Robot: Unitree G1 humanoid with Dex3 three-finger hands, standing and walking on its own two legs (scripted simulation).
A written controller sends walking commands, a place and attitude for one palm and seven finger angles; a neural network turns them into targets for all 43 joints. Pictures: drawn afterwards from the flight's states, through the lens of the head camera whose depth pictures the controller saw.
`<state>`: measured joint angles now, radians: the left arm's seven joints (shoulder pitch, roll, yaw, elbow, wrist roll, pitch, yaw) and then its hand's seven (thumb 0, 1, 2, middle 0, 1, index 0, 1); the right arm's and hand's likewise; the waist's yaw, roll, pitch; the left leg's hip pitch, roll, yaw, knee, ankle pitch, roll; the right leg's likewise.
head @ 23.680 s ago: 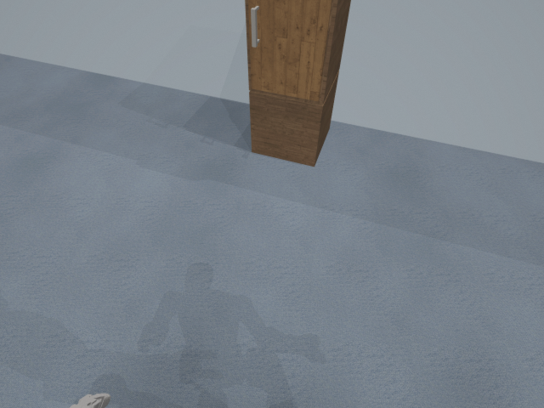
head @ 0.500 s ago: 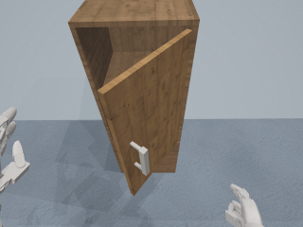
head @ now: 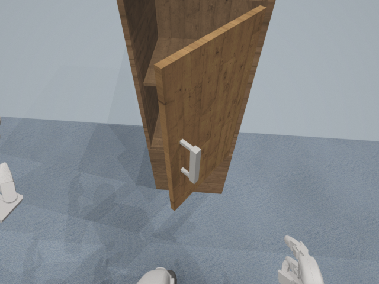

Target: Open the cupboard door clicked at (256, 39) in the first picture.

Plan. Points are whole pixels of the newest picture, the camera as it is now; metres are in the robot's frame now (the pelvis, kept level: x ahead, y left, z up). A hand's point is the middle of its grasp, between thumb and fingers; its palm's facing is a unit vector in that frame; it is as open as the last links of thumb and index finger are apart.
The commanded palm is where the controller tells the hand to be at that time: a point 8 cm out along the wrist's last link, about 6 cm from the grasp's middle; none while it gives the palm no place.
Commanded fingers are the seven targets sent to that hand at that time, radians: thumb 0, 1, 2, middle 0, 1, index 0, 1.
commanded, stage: step back with the hand held close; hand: left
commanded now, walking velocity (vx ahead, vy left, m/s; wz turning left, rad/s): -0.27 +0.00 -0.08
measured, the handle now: (189, 162) +0.41 +0.03 -0.04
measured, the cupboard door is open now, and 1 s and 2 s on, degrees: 53 53 53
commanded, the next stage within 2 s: stop stepping back and stand still in 0.36 s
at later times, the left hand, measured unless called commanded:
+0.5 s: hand (29, 245) +0.14 +0.21 +0.18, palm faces +0.26 -0.82 -0.51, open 7.4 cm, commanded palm +0.07 +0.27 +0.19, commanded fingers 0.00 0.90 0.90 -0.20 -0.30 -0.20 -0.30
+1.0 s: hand out of the picture +0.08 +0.25 +0.17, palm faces +0.35 -0.83 -0.43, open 7.4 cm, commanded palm +0.03 +0.29 +0.19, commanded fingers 0.00 0.90 0.90 -0.20 -0.30 -0.20 -0.30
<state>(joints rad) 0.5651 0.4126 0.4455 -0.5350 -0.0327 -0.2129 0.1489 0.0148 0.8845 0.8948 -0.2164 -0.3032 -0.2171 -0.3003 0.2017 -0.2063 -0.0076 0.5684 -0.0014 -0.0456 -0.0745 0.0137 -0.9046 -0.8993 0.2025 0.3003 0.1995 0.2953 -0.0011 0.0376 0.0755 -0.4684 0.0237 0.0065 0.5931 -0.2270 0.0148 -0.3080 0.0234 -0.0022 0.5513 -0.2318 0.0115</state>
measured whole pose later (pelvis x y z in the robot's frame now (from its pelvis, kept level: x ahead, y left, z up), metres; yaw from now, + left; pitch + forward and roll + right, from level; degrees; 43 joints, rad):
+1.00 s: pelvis -0.14 +0.00 +0.01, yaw -5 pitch -2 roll -2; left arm 0.55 0.42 0.40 -0.45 -0.04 -0.20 0.16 0.01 0.88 0.90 -0.22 -0.30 -0.22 -0.30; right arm 0.28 -0.21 0.00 0.66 -0.02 -0.10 -0.10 0.01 -0.91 -0.90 0.20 0.30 0.20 0.29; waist -0.03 0.01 -0.01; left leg -0.37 0.00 -0.01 0.48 -0.08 0.03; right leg -0.09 0.06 -0.02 0.47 -0.38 -0.02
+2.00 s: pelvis -0.12 -0.02 +0.01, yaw -2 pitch -1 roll +0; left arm 0.49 0.12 0.00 1.20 0.01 0.02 0.04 0.01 0.91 0.89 -0.20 -0.30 -0.20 -0.30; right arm 0.34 -0.11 -0.01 1.15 -0.02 0.04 -0.04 0.01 -0.91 -0.90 0.20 0.30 0.20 0.29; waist -0.01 0.02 0.06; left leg -0.33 -0.02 -0.04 0.44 -0.08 0.01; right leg -0.05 0.05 -0.01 0.43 -0.36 -0.05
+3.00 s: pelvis -0.09 -0.03 +0.01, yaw -3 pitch -3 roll +1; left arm 0.35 0.13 0.00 1.15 0.01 0.00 0.05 0.00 0.91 0.90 -0.20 -0.30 -0.20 -0.30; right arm 0.25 -0.14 0.00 1.15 -0.02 0.02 -0.04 0.01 -0.91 -0.90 0.20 0.30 0.20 0.29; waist 0.00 -0.01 0.07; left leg -0.26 -0.03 0.00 0.45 -0.14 0.01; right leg 0.04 0.04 0.02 0.39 -0.38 -0.05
